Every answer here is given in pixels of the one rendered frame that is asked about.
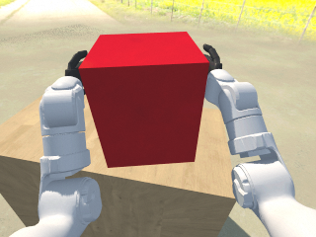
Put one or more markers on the robot right hand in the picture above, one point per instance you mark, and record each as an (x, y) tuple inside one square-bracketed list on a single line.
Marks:
[(214, 59)]

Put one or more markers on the robot left upper arm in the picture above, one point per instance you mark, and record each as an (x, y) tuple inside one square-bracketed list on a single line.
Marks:
[(66, 207)]

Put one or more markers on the right robot forearm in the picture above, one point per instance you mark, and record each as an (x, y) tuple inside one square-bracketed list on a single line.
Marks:
[(242, 116)]

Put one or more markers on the robot left hand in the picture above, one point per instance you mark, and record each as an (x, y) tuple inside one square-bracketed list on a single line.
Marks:
[(74, 64)]

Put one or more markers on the carton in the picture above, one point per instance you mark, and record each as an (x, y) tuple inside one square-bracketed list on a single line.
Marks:
[(146, 93)]

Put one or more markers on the pedestal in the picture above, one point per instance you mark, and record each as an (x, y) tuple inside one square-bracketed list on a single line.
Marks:
[(188, 199)]

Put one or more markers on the robot right upper arm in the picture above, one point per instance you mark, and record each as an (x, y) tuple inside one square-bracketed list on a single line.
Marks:
[(265, 187)]

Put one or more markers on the left robot forearm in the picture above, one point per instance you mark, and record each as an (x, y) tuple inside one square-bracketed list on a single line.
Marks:
[(61, 116)]

